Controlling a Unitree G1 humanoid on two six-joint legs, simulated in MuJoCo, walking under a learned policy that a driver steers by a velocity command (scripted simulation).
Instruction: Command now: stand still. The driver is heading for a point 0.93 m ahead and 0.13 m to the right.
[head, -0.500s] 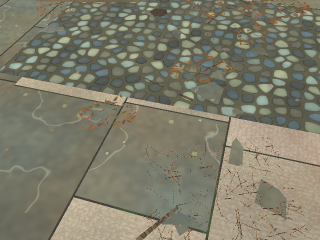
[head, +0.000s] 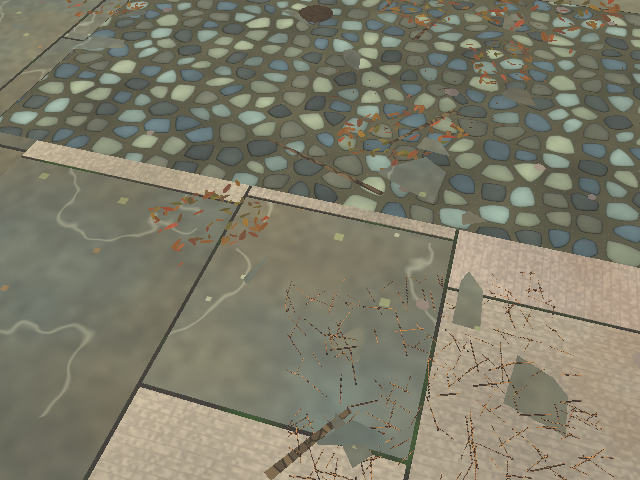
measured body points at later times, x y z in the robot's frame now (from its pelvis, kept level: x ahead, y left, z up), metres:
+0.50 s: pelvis +0.14 +0.05 +0.00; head +0.15 +0.06 +0.45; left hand +0.16 +0.29 -0.16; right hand +0.10 -0.20 -0.14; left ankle +0.09 +0.11 -0.74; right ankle +0.10 -0.08 -0.66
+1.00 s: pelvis +0.42 +0.01 +0.00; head +0.44 +0.00 +0.45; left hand +0.43 +0.26 -0.15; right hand +0.47 -0.24 -0.15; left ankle +0.40 +0.14 -0.66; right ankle +0.44 -0.04 -0.74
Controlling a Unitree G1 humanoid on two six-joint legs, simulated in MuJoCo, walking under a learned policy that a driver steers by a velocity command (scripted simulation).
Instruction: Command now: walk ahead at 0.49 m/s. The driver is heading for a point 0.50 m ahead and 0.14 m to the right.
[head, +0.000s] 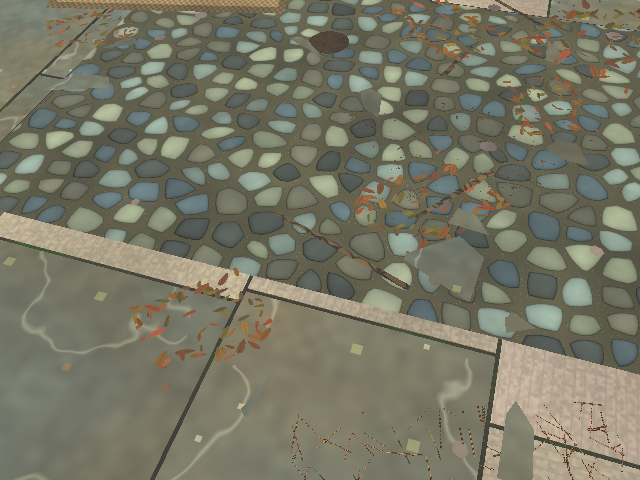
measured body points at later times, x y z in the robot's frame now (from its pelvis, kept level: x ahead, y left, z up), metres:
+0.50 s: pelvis +0.29 +0.05 +0.00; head +0.32 +0.06 +0.45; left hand +0.29 +0.29 -0.16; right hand +0.37 -0.21 -0.13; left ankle +0.34 +0.11 -0.74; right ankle +0.18 -0.07 -0.65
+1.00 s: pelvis +0.50 -0.01 -0.01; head +0.53 -0.03 +0.44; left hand +0.63 +0.20 -0.15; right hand +0.45 -0.23 -0.17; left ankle +0.45 +0.14 -0.67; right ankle +0.56 -0.07 -0.74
